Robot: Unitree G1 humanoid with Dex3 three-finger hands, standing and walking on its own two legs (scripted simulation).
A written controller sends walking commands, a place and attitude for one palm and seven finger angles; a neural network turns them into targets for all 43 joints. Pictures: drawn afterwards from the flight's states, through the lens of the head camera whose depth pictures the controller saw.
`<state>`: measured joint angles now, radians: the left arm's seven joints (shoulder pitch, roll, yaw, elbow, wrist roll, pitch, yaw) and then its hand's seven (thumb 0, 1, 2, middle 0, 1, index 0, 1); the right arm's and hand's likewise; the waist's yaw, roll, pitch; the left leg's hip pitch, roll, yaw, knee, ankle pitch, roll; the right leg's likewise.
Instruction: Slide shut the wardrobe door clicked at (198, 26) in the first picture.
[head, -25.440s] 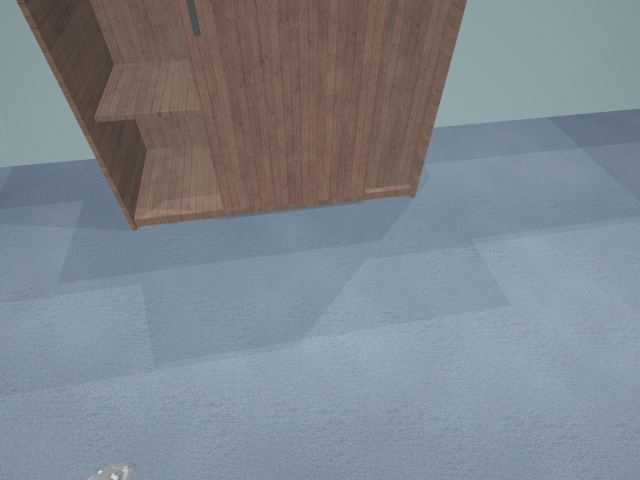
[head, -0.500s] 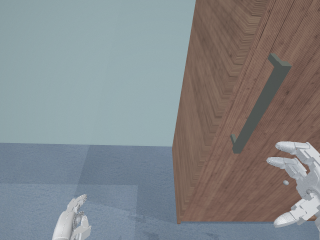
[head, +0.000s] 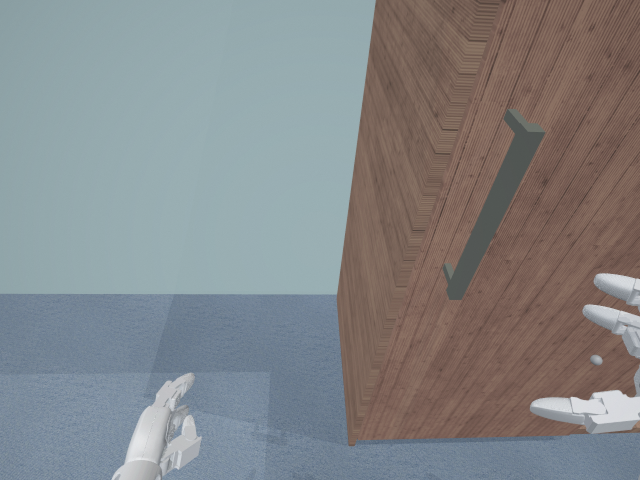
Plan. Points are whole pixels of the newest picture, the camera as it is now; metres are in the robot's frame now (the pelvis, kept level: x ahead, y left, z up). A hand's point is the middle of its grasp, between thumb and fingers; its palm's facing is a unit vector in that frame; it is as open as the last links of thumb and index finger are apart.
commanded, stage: draw the hand back to the body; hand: right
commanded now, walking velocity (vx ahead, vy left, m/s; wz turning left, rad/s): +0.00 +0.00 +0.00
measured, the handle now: (480, 217) +0.39 -0.20 +0.17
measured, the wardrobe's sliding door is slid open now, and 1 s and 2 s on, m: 0.00 0.00 0.00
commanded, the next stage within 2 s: step back with the hand held close in 0.94 s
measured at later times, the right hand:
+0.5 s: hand (583, 345) +0.21 -0.25 +0.16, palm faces +0.41 +0.82 -0.39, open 9.4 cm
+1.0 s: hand (577, 344) +0.21 -0.24 +0.16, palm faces +0.42 +0.82 -0.38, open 7.4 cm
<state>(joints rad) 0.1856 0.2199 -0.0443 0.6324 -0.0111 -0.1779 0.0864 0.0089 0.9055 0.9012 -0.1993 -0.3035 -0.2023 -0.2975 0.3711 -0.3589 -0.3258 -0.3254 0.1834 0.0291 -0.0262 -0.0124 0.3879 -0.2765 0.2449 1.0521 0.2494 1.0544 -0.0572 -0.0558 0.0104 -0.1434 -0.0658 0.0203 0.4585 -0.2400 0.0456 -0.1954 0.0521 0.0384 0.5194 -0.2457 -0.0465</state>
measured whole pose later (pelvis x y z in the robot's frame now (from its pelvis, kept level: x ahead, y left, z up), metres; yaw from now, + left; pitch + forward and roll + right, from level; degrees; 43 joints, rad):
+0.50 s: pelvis +0.02 +0.01 +0.01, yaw +2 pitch -6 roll +0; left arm 0.20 0.24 0.01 0.68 0.01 -0.12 0.07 0.01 0.91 0.90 -0.20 -0.30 -0.20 -0.30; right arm 0.49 -0.36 -0.31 -0.37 0.08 -0.09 -0.12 0.00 -0.47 -0.69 0.22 0.54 0.22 0.55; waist -0.06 -0.06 0.03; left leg -0.04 -0.08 -0.01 0.36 -0.22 0.06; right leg -0.08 0.04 0.01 0.40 -0.23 -0.04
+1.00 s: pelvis +0.02 +0.02 +0.01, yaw +2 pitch -6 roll +0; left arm 0.19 0.22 0.00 0.69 0.01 -0.10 0.07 0.01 0.91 0.90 -0.20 -0.30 -0.20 -0.30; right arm 0.48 -0.36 -0.32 -0.38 0.09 -0.09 -0.12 0.01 -0.88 -0.89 0.21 0.30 0.21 0.30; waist -0.07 -0.06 0.04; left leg -0.03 -0.09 -0.01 0.34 -0.21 0.07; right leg -0.07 0.02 0.02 0.40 -0.23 -0.03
